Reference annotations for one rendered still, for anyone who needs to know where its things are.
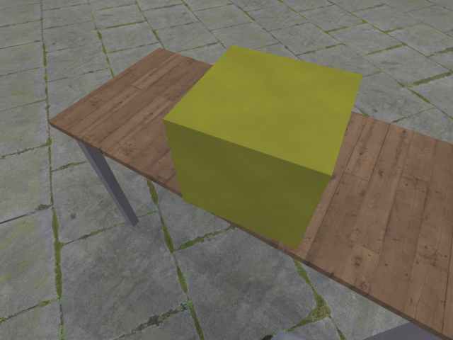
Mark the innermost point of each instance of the carton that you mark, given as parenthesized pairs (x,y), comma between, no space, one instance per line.
(256,140)

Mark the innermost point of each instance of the table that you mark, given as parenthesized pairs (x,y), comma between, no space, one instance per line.
(383,226)

